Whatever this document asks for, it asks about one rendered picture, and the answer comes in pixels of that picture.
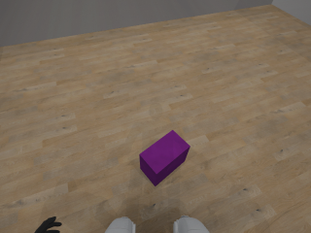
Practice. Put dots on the robot left hand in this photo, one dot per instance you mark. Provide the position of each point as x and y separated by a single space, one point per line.
49 223

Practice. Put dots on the left robot thigh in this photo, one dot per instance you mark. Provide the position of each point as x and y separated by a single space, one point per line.
121 225

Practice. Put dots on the carton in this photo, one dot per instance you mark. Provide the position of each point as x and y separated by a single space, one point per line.
163 157

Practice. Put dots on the right robot thigh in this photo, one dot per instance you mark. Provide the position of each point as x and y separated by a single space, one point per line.
188 224

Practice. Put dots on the robot thigh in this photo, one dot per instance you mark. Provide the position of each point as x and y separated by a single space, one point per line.
188 224
121 225

